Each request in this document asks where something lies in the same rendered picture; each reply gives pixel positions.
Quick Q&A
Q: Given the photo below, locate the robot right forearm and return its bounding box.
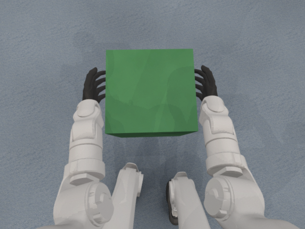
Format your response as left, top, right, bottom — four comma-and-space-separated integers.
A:
199, 95, 258, 185

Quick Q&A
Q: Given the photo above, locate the left robot hand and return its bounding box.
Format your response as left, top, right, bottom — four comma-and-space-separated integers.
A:
82, 67, 106, 103

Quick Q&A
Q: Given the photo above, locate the right robot shin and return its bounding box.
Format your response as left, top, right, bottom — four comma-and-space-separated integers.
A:
171, 172, 195, 216

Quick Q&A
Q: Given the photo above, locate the robot left forearm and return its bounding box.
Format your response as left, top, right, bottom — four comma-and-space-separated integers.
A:
57, 99, 105, 197

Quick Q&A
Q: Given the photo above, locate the right robot thigh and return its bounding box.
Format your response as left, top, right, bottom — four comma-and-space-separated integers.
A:
169, 177, 211, 229

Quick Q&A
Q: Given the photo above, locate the right robot hand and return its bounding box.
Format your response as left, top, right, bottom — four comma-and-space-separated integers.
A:
194, 65, 218, 101

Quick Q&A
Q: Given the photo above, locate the right robot upper arm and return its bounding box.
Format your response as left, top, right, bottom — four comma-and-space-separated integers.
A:
203, 175, 300, 229

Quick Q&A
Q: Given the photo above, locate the left robot upper arm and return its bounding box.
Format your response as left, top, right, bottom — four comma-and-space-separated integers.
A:
36, 181, 114, 229

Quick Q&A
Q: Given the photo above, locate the carton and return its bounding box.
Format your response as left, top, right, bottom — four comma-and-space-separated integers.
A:
105, 49, 198, 138

